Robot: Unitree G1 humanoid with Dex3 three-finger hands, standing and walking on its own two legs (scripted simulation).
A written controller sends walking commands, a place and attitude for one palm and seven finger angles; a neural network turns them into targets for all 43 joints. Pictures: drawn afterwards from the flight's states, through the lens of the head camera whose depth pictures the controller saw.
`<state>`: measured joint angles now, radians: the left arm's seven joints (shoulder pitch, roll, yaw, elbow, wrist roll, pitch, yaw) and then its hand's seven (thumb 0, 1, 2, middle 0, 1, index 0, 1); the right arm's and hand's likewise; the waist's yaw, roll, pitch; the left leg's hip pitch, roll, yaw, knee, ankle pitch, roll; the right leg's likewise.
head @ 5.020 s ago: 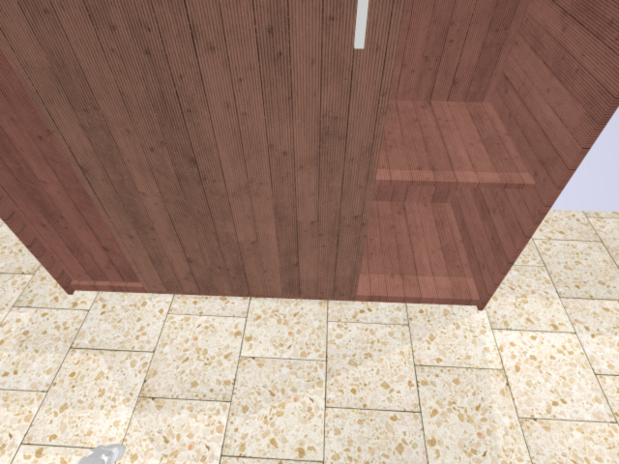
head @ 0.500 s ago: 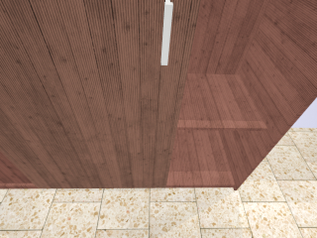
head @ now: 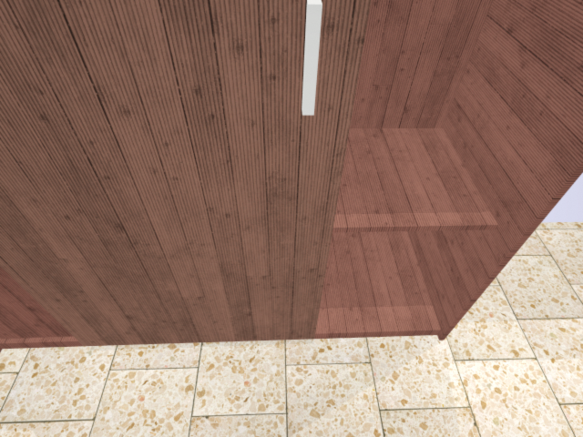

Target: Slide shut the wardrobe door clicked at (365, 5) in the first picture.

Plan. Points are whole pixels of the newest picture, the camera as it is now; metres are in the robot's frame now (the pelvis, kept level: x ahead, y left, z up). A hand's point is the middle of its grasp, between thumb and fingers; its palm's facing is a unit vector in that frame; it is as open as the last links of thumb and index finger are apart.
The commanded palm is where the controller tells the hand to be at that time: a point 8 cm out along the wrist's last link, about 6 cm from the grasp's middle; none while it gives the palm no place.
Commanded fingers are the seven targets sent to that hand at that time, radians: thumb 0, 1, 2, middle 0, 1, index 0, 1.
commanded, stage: look again from close up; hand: left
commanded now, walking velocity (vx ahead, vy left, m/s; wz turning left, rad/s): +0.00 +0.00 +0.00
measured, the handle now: (309, 57) +0.54 +0.02 +0.27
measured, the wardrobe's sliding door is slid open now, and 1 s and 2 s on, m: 0.46 0.46 0.46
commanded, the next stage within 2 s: raise the hand with hooked fingers in 1.42 s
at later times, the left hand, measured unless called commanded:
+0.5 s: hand out of the picture -0.05 +0.12 -0.17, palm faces +0.04 -0.99 -0.16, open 7.4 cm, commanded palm none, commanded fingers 0.00 0.90 0.90 -0.20 -0.30 -0.20 -0.30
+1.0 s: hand out of the picture -0.02 +0.10 -0.18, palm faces +0.04 -0.99 -0.15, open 7.4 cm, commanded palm none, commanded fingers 0.00 0.90 0.90 -0.20 -0.30 -0.20 -0.30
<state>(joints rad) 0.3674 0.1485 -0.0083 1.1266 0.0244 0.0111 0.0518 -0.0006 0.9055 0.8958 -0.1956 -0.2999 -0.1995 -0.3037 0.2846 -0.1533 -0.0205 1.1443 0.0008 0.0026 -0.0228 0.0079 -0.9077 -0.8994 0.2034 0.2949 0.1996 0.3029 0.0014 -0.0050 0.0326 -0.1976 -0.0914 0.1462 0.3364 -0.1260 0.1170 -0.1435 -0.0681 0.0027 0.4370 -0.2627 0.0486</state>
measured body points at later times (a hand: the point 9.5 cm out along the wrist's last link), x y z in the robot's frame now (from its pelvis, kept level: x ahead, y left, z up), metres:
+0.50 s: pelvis -0.01 -0.03 +0.00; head -0.01 -0.03 +0.45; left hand -0.05 +0.17 -0.16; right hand -0.02 -0.25 -0.16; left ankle +0.05 +0.03 -0.74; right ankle -0.02 -0.16 -0.74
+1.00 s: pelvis +0.00 -0.05 +0.00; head +0.01 -0.05 +0.45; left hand -0.02 +0.15 -0.16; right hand -0.02 -0.25 -0.16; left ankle +0.05 +0.03 -0.74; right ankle -0.02 -0.16 -0.74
